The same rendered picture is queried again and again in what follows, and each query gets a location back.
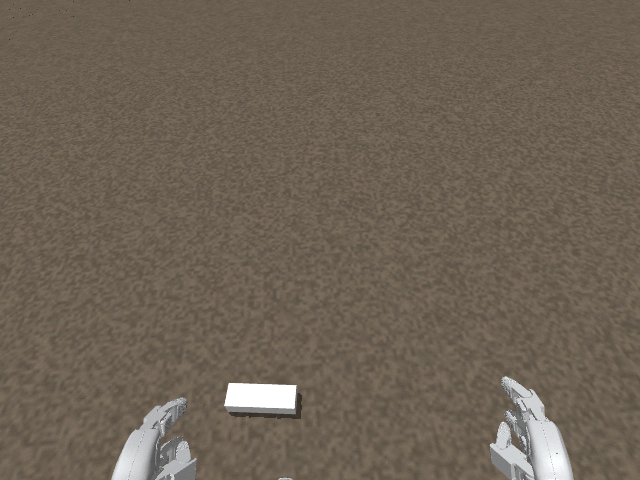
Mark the carton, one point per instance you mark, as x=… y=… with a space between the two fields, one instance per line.
x=261 y=398

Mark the right robot hand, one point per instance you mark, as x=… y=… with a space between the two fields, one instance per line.
x=540 y=440

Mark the left robot hand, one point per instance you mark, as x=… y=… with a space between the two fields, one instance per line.
x=143 y=458

